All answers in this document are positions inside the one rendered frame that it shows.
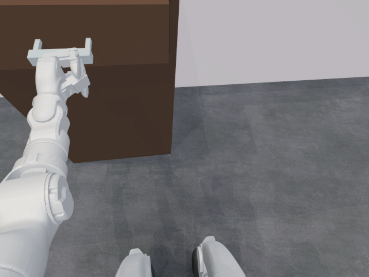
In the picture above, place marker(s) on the handle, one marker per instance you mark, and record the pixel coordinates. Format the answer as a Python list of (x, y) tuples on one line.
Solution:
[(84, 53)]

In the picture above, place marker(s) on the robot right shin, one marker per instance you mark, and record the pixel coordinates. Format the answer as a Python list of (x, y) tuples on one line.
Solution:
[(209, 238)]

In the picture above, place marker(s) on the robot left shin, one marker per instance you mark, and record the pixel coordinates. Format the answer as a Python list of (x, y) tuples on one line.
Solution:
[(133, 251)]

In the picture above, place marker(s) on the drawer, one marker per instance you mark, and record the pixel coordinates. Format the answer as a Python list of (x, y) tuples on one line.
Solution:
[(123, 32)]

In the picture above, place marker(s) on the robot shin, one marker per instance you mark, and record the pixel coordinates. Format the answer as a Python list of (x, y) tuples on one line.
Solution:
[(209, 238), (133, 251)]

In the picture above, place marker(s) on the robot left forearm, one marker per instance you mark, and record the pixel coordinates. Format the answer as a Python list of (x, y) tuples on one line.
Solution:
[(48, 145)]

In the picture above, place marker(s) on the cabinet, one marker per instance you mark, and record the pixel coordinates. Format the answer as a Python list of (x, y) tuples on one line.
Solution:
[(128, 112)]

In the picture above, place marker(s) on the left robot hand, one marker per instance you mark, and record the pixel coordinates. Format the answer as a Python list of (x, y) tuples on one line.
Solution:
[(50, 77)]

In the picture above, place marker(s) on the robot left upper arm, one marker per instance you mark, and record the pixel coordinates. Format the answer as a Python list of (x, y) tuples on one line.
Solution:
[(31, 210)]

